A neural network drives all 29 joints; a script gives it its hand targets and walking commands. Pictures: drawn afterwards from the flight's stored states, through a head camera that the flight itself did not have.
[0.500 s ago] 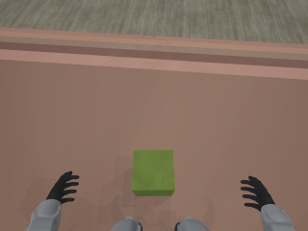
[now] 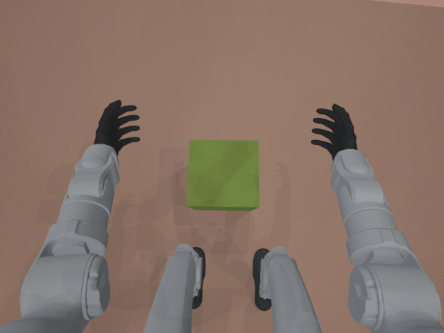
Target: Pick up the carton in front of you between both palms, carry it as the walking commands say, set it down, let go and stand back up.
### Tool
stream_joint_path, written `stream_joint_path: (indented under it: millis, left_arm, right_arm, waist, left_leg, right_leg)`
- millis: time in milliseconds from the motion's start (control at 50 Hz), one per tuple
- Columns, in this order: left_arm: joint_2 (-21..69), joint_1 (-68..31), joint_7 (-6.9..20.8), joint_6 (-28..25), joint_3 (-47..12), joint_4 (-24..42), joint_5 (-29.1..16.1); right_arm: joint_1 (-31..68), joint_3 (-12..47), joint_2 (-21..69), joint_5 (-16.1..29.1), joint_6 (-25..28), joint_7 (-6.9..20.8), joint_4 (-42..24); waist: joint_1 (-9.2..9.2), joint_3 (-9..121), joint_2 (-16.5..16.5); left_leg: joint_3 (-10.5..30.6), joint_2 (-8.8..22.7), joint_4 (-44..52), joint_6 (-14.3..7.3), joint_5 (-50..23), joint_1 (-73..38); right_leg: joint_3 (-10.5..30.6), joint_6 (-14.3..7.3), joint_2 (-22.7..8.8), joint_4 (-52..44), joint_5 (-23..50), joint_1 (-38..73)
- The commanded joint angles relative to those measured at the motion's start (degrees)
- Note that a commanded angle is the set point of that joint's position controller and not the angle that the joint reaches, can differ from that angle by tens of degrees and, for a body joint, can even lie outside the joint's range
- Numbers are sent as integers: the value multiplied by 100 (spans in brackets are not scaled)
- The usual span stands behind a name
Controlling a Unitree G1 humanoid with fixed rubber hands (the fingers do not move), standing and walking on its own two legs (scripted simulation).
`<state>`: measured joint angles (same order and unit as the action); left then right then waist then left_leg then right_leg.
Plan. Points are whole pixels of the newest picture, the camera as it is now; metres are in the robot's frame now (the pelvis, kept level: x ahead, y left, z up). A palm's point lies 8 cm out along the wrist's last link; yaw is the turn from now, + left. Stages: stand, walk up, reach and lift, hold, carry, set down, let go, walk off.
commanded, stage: reach and lift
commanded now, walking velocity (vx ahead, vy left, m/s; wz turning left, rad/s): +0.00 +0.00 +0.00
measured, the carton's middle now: (223, 179) +0.44 +0.02 -0.53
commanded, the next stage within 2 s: none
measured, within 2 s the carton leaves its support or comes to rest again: leaves its support in 1.88 s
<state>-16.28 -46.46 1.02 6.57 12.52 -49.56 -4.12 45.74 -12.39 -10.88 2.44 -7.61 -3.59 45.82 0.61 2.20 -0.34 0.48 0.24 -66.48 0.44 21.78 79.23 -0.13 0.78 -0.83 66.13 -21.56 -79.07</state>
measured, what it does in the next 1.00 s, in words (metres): lowers itself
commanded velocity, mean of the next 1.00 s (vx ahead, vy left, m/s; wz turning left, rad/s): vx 0.00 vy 0.00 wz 0.00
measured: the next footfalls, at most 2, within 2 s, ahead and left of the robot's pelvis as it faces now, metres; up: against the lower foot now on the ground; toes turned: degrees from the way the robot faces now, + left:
none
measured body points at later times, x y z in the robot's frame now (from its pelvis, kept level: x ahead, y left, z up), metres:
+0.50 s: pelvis -0.02 +0.00 -0.13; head +0.31 +0.00 +0.19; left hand +0.47 +0.22 -0.28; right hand +0.47 -0.17 -0.28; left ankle +0.07 +0.12 -0.62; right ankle +0.07 -0.13 -0.62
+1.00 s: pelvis -0.06 +0.00 -0.27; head +0.30 +0.01 -0.02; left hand +0.46 +0.21 -0.47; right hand +0.47 -0.17 -0.46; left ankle +0.07 +0.12 -0.62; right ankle +0.07 -0.13 -0.62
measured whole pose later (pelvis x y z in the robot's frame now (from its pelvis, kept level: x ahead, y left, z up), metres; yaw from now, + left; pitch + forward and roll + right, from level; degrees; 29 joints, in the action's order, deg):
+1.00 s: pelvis -0.06 +0.00 -0.27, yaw -1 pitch +39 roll -1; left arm -21.9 -75.4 -5.5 -0.9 3.3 -65.9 -14.7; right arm 77.3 -1.5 -19.0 16.4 0.0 -8.4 65.6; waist 1.1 -16.7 1.4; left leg 1.4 0.5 -121.3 0.6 29.1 131.3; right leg 0.3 1.3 0.5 120.3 -28.2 -131.2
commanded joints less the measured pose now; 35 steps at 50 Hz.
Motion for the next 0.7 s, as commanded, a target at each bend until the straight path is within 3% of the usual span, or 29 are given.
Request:
stream_joint_path:
  millis: [0,20,40,60,80,100,140,160,180,220,260,280,300,320,340,360,380,400,420,440,460,480,500,520,560,580,600,620,680]
  left_arm:
    - [-611,-1908,-52,-107,426,112,53]
    - [-803,-2126,-80,-154,420,275,247]
    - [-870,-2202,-97,-212,494,110,257]
    - [-610,-2092,-76,-179,281,-251,194]
    - [-570,-2178,-108,-197,461,-20,282]
    - [-291,-2177,-107,-164,424,-211,246]
    - [-126,-1958,-142,-267,714,-60,427]
    - [-165,-1797,-108,-308,680,-495,652]
    - [-254,-1847,-154,-414,873,-97,762]
    - [-271,-2152,-160,-515,870,-80,580]
    - [-498,-2446,-199,-634,886,413,747]
    - [-397,-2416,-258,-603,608,206,626]
    - [-372,-2330,-245,-596,619,-6,488]
    - [-380,-2386,-217,-673,673,249,447]
    - [-737,-2465,-249,-642,557,438,261]
    - [-689,-1915,-270,-650,746,-400,326]
    - [-624,-1790,-283,-676,623,-188,219]
    - [-417,-1774,-270,-720,173,-5,26]
    - [-438,-2013,-265,-731,219,432,-68]
    - [-826,-2113,-264,-676,227,-258,49]
    - [-896,-2345,-276,-693,279,291,-95]
    - [-487,-2312,-329,-717,-258,318,-397]
    - [-412,-2007,-359,-714,-103,504,-531]
    - [-710,-2167,-341,-691,-271,95,-536]
    - [-1139,-2232,-356,-654,-155,28,-433]
    - [-916,-2391,-404,-664,-154,452,-630]
    - [-886,-2344,-449,-660,-316,-131,-570]
    - [-1075,-2428,-444,-691,-155,409,-552]
    - [-830,-2541,-465,-763,-282,-32,-648]
  right_arm:
    - [2007,-140,-534,-75,29,-100,-291]
    - [1790,-36,-355,107,66,-97,-293]
    - [2014,-304,-298,-111,122,-118,-246]
    - [2124,-199,-433,-152,187,-49,-244]
    - [2067,-214,-424,-207,155,-86,-184]
    - [1873,-466,-429,-177,164,-53,274]
    - [2034,-437,-258,-361,285,-5,182]
    - [2075,-388,-68,-200,366,-36,202]
    - [1973,-567,-189,-414,454,-41,-34]
    - [2257,-566,-220,-575,522,-87,87]
    - [2121,-596,109,-291,521,-143,56]
    - [2138,-489,-224,-415,604,-170,-41]
    - [2534,-474,-302,-217,599,-182,-326]
    - [2201,-140,-73,-247,617,-219,-299]
    - [2216,-578,-601,-323,706,-286,-324]
    - [2113,-32,-217,-118,655,-341,-223]
    - [2062,-92,-269,-27,659,-330,-126]
    - [2007,-67,-352,-24,660,-326,-347]
    - [2053,133,-120,129,597,-333,-268]
    - [1910,169,-205,273,564,-401,80]
    - [2157,-23,-678,164,602,-427,-346]
    - [1964,26,-723,222,716,-411,-60]
    - [1952,92,-628,334,766,-441,-459]
    - [1970,200,-666,312,719,-476,19]
    - [2007,393,-422,578,692,-454,96]
    - [2388,312,-693,620,754,-413,-289]
    - [2234,388,-554,795,728,-436,14]
    - [2381,476,-787,639,743,-457,-199]
    - [2560,572,-554,827,771,-456,28]
  waist:
    - [113,4987,43]
    - [4,5171,97]
    - [177,5196,-165]
    - [-155,5356,2]
    - [-16,5333,-88]
    - [-206,5113,-302]
    - [131,5055,47]
    - [142,4945,-154]
    - [50,5251,-225]
    - [9,4959,221]
    - [316,5517,-211]
    - [-126,5473,-97]
    - [176,5600,-131]
    - [137,5977,382]
    - [-154,6052,93]
    - [351,5639,379]
    - [439,5931,253]
    - [109,5887,-178]
    - [108,5845,295]
    - [127,5994,48]
    - [230,5851,-82]
    - [-279,6098,-245]
    - [34,6488,-142]
    - [-52,6291,-99]
    - [224,6094,-157]
    - [96,6141,-85]
    - [26,5972,-109]
    - [231,6045,226]
    - [396,5658,29]
  left_leg:
    - [-355,-388,316,145,-1137,-1688]
    - [-248,-320,460,127,-1289,-1900]
    - [-310,-406,407,114,-1295,-1839]
    - [-142,-326,330,135,-1297,-1940]
    - [-282,-428,161,215,-1215,-1459]
    - [-123,-357,233,187,-907,-1598]
    - [-228,-389,103,242,-910,-1313]
    - [-267,-382,19,210,-1243,-874]
    - [-176,-361,-200,201,-1610,-1048]
    - [-167,-482,-393,176,-1315,-67]
    - [-75,-429,-622,72,-1655,-468]
    - [-113,-406,-896,120,-1254,-316]
    - [-129,-396,-1005,124,-1392,-236]
    - [-152,-385,-1371,46,-1737,-43]
    - [-212,-423,-1436,110,-1485,271]
    - [-244,-444,-1518,51,-1424,494]
    - [-243,-440,-1774,33,-1476,578]
    - [-302,-421,-1996,132,-1372,806]
    - [-287,-360,-2068,142,-1436,931]
    - [-273,-340,-2278,113,-1641,890]
    - [-328,-389,-2440,136,-1573,996]
    - [-130,-308,-2457,164,-1446,709]
    - [-259,-323,-2676,204,-1994,376]
    - [-204,-326,-2740,188,-1799,632]
    - [-158,-267,-3013,60,-1579,787]
    - [-163,-254,-3170,131,-1461,1016]
    - [-142,-187,-3168,132,-1408,967]
    - [-252,-229,-3293,113,-1243,956]
    - [-302,-218,-3560,136,-821,1631]
  right_leg:
    - [-146,222,472,-265,1017,2249]
    - [-169,202,527,-348,1155,2201]
    - [-142,223,504,-199,1080,1747]
    - [-247,220,468,-128,1042,1579]
    - [-160,169,474,-161,1085,1783]
    - [-313,189,469,42,872,1267]
    - [-313,132,477,139,587,875]
    - [-207,122,499,25,1088,1072]
    - [-118,119,481,285,1465,964]
    - [-181,163,481,686,1412,965]
    - [-143,163,498,973,1526,486]
    - [-200,122,585,964,1342,455]
    - [-259,147,566,1283,1295,298]
    - [-171,175,581,1485,1756,462]
    - [-333,121,508,1643,1622,398]
    - [-261,220,561,1785,1548,283]
    - [-216,213,525,2017,1565,279]
    - [-142,149,522,2194,1613,221]
    - [-186,184,518,2238,1588,84]
    - [-143,198,598,2449,1900,39]
    - [-90,167,533,2544,1633,-343]
    - [-352,61,522,2818,1432,-483]
    - [-235,66,506,2836,1820,-397]
    - [-262,138,542,2863,1630,-658]
    - [-240,183,478,3224,1350,-1045]
    - [-299,143,423,3361,1325,-858]
    - [-270,149,443,3474,1303,-1215]
    - [-291,159,353,3498,923,-1041]
    - [-217,124,380,3721,744,-1255]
